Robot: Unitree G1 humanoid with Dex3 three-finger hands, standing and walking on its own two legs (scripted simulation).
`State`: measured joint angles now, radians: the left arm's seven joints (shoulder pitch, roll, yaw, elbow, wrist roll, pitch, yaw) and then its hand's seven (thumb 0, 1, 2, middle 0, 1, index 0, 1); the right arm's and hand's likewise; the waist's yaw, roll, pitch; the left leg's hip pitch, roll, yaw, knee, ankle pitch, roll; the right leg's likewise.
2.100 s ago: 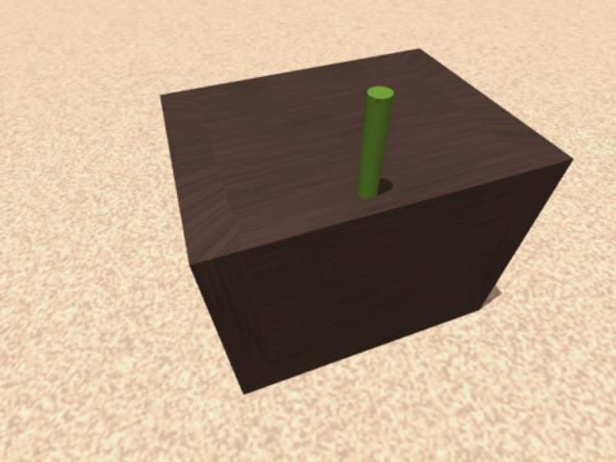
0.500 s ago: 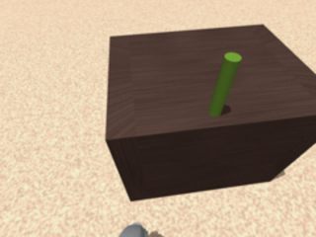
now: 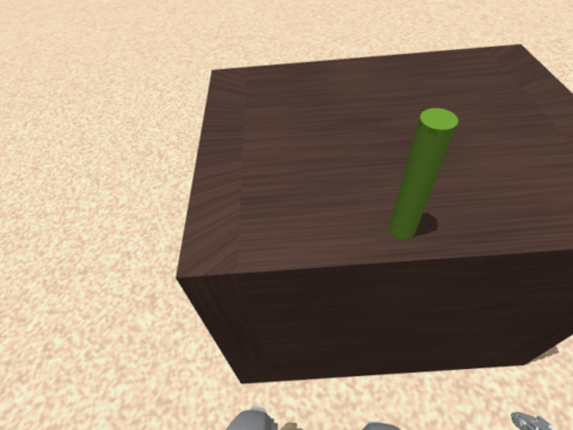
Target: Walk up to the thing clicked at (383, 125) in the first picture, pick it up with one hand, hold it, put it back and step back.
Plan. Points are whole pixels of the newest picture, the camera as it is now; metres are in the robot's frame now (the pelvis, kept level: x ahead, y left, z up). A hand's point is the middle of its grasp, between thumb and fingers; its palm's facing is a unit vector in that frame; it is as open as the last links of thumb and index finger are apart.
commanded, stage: walk up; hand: right
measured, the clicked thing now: (417, 183) +0.45 -0.18 +0.08
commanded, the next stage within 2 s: stand in 1.58 s
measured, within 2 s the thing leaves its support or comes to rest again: neither
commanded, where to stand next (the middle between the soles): +0.07 +0.02 m, yaw +3 degrees
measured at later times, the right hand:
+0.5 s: hand out of the picture +0.10 -0.25 -0.12, palm faces -0.13 +0.91 -0.40, open 7.4 cm
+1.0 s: hand out of the picture +0.11 -0.23 -0.12, palm faces -0.12 +0.94 -0.33, open 7.4 cm
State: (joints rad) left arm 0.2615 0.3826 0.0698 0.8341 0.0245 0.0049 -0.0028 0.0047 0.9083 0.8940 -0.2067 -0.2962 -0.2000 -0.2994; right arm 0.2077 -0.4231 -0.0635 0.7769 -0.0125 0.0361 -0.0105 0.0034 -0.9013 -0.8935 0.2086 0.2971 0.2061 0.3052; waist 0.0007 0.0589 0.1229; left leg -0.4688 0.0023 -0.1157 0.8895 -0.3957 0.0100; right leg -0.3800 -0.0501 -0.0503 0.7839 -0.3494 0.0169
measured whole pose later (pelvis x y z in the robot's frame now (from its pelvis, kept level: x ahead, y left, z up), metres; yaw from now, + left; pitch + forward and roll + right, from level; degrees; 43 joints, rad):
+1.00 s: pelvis -0.01 +0.01 +0.04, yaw +5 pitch -3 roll +0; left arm 0.12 0.37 0.00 1.09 0.01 -0.02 -0.01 0.01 0.91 0.89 -0.21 -0.30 -0.20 -0.30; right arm 0.10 -0.36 0.00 1.08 -0.01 -0.01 0.02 0.00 -0.90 -0.89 0.21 0.30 0.20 0.30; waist 0.02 0.01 0.05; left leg -0.14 0.01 -0.04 0.46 -0.27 -0.01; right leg -0.20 -0.05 -0.03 0.43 -0.18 0.03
